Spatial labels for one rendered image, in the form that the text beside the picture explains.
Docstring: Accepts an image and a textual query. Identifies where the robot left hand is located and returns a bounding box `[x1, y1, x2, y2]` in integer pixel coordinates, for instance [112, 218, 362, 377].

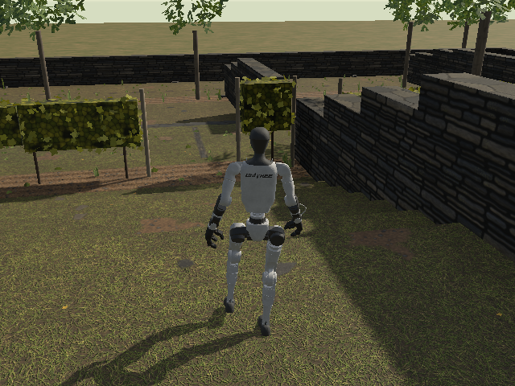
[205, 227, 224, 248]

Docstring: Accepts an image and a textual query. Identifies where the robot right forearm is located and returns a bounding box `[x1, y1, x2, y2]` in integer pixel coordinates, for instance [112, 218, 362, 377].
[288, 194, 302, 224]

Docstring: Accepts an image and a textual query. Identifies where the robot left forearm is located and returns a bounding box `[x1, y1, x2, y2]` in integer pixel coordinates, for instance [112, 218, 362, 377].
[208, 194, 226, 230]

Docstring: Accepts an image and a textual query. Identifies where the left robot upper arm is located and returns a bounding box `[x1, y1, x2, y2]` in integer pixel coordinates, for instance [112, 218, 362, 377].
[219, 162, 242, 207]

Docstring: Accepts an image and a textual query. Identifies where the robot right hand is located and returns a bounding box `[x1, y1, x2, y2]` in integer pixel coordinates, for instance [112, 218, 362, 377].
[284, 220, 303, 236]

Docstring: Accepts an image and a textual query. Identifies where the right robot upper arm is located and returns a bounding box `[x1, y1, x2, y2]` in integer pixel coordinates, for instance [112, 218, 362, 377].
[276, 162, 297, 207]

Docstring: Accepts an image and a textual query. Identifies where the humanoid robot head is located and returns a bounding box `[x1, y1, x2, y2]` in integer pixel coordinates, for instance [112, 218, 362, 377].
[245, 127, 273, 166]

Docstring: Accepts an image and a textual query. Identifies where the robot left shin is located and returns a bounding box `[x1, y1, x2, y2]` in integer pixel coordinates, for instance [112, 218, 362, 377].
[226, 250, 238, 302]

